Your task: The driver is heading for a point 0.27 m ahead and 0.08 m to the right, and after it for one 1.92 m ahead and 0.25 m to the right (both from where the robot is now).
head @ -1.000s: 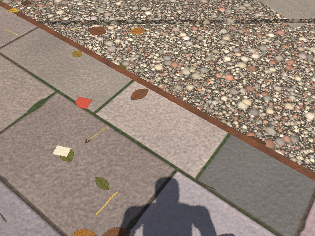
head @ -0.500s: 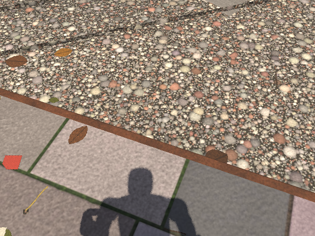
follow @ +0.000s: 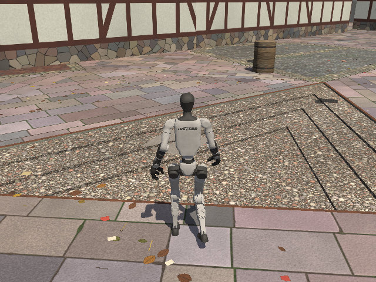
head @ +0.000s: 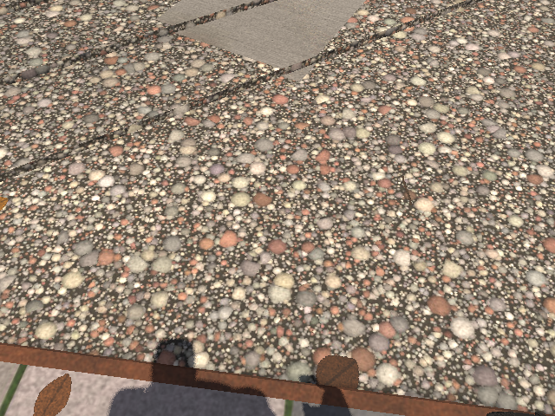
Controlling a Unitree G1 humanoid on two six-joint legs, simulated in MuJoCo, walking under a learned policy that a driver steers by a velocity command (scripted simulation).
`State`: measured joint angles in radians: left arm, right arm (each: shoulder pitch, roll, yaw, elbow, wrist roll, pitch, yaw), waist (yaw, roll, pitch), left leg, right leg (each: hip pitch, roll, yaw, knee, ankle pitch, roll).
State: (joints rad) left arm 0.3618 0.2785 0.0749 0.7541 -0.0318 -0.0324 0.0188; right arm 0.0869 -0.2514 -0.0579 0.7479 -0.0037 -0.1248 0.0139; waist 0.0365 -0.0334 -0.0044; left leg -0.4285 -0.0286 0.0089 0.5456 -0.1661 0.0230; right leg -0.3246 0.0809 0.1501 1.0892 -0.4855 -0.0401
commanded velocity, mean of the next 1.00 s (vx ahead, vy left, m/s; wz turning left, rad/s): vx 0.17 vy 0.00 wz -0.34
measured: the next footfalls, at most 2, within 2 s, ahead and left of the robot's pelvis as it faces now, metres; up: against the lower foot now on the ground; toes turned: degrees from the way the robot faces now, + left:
right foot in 0.38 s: +0.30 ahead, -0.16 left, +0.00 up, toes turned -16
left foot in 0.76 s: +0.32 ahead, +0.09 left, +0.00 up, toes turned -18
